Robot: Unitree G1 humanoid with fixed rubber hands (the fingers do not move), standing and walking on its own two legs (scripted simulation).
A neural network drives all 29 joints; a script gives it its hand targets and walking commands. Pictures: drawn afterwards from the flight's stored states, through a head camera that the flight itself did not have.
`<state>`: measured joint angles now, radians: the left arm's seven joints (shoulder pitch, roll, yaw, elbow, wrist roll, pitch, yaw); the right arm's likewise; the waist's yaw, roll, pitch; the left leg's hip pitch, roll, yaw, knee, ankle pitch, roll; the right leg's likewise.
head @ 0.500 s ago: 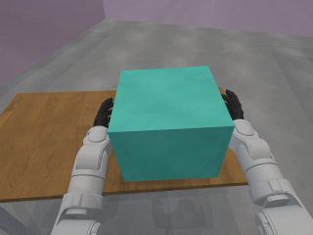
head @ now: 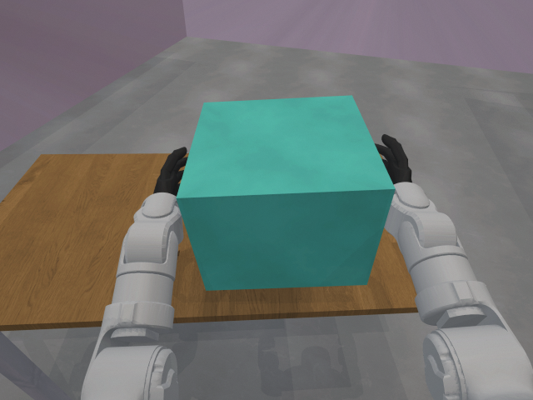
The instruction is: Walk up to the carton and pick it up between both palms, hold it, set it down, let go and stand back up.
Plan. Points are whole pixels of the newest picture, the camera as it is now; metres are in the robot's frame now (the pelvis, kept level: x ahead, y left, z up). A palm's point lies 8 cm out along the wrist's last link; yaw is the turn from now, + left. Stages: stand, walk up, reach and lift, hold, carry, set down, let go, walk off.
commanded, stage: reach and lift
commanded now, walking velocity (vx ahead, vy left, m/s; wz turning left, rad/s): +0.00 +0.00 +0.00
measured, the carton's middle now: (281, 189) +0.41 +0.00 +0.15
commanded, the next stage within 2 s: hold in 0.16 s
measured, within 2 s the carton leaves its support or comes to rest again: neither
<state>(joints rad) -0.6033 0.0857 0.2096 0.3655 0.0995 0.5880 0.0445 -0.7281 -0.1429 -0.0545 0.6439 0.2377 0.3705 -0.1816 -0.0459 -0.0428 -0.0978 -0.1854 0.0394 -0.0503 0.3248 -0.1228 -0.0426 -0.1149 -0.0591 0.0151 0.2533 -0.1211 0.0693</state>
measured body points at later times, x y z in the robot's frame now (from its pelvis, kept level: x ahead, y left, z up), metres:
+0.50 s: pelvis +0.01 -0.01 +0.00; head -0.04 +0.00 +0.45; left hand +0.38 +0.16 +0.17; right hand +0.39 -0.18 +0.18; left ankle +0.03 +0.14 -0.75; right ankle +0.01 -0.17 -0.75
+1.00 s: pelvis +0.00 +0.00 +0.00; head -0.04 +0.03 +0.45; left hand +0.38 +0.18 +0.17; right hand +0.40 -0.17 +0.19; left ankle +0.03 +0.14 -0.75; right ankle +0.01 -0.17 -0.75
